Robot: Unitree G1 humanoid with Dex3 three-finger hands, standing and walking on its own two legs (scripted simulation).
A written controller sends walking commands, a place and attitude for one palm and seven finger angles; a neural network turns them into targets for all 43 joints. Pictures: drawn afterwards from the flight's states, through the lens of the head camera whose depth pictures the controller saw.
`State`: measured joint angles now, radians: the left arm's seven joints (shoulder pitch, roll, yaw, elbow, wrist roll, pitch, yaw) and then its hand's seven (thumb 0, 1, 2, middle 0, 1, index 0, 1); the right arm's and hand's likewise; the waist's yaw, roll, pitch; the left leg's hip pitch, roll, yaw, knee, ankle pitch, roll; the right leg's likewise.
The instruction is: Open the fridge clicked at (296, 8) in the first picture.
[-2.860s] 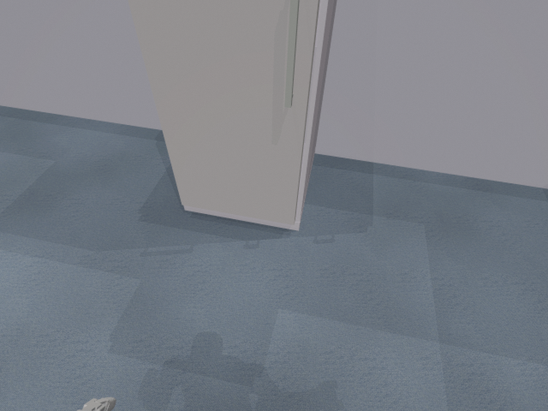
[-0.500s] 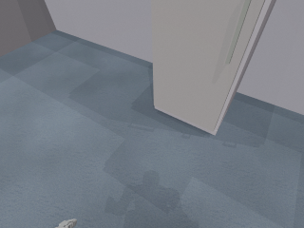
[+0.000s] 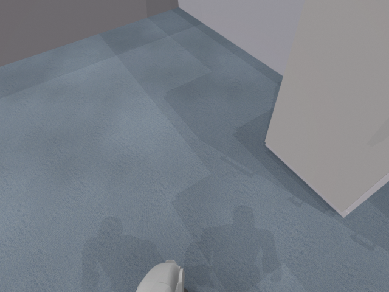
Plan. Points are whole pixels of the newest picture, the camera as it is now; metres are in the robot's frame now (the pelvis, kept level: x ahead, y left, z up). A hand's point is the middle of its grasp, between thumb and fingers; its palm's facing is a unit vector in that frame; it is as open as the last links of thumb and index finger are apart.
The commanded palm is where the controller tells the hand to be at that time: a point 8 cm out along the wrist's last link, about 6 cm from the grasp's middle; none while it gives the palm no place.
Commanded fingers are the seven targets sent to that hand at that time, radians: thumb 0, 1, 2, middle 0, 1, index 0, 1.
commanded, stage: walk to a spot facing it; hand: right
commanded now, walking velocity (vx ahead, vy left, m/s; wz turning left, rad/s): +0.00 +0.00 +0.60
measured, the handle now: out of the picture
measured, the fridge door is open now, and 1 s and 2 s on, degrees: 0 0 0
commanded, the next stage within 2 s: none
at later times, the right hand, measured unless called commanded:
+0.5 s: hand (308, 259) +0.24 -0.24 -0.16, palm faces -0.20 +0.95 -0.25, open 7.4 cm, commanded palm none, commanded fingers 0.00 -0.90 -0.90 0.20 0.30 0.20 0.30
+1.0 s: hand (280, 210) +0.35 -0.18 -0.16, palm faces -0.60 +0.77 -0.21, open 7.4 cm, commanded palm none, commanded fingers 0.00 -0.90 -0.90 0.20 0.30 0.20 0.30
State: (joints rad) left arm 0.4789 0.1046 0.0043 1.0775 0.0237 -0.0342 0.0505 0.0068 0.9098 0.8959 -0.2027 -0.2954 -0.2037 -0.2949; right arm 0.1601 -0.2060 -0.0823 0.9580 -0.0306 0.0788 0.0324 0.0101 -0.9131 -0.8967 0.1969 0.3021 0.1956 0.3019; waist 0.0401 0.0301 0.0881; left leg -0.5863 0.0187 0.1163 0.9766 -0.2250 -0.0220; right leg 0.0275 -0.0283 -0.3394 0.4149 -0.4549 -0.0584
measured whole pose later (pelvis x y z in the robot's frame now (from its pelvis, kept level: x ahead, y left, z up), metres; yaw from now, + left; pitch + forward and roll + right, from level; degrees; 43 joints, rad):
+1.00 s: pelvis +0.15 -0.08 +0.01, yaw +38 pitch +0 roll +1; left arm 0.29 0.20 0.06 0.96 0.03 0.01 0.02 0.01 0.91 0.90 -0.20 -0.30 -0.20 -0.30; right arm 0.15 -0.22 -0.09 0.91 -0.02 0.09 0.03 0.01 -0.91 -0.90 0.20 0.30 0.20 0.30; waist 0.04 0.00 0.10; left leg -0.41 0.07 0.08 0.88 -0.42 -0.06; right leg -0.20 -0.17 -0.38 0.54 -0.32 -0.01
